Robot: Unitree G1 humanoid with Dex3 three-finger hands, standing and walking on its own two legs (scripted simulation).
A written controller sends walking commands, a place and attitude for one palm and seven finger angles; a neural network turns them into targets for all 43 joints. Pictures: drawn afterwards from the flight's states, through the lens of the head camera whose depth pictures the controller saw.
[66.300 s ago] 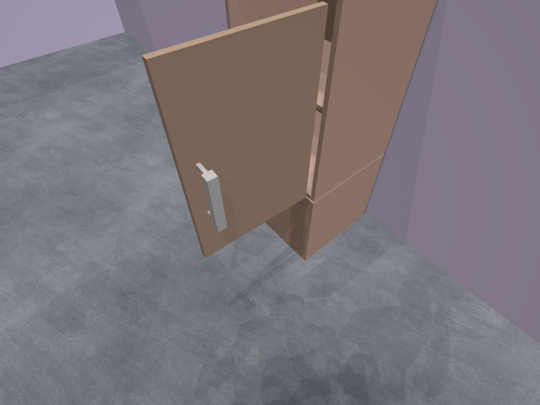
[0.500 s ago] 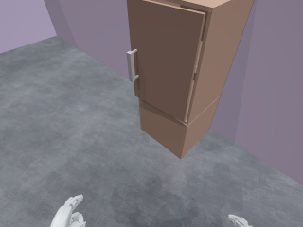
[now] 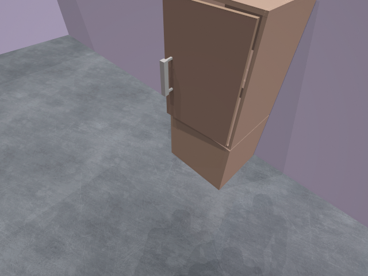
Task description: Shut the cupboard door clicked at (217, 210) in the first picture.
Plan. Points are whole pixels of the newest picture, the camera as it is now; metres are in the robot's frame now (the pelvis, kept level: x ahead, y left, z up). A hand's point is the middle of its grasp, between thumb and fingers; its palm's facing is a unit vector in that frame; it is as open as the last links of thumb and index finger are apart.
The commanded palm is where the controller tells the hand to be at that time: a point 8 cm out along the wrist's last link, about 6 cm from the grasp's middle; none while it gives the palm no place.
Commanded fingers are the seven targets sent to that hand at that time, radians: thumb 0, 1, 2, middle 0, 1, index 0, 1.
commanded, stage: let the arm hang, fingers relaxed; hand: left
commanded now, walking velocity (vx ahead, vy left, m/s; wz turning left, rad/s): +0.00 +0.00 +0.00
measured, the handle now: (167, 76) +0.96 +0.13 -0.09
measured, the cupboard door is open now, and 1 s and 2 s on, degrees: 5 5 5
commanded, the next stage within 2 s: look to check the result in 0.40 s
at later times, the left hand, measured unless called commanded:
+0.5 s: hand out of the picture -0.04 +0.15 -0.18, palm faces +0.05 -0.99 -0.15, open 7.4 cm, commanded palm none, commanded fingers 0.00 0.90 0.90 -0.20 -0.30 -0.20 -0.30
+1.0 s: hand out of the picture +0.00 +0.17 -0.18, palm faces +0.03 -0.98 -0.20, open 7.4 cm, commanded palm none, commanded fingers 0.00 0.90 0.90 -0.20 -0.30 -0.20 -0.30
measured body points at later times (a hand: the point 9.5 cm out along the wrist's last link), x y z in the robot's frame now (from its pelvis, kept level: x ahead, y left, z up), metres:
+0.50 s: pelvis -0.01 +0.00 +0.00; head -0.02 +0.00 +0.45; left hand -0.05 +0.20 -0.17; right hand -0.04 -0.22 -0.16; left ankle +0.02 +0.09 -0.74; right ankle +0.01 -0.13 -0.74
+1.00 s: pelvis +0.00 -0.01 +0.00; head +0.01 -0.01 +0.45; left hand +0.00 +0.22 -0.16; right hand -0.01 -0.24 -0.16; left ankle +0.02 +0.09 -0.74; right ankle +0.01 -0.13 -0.74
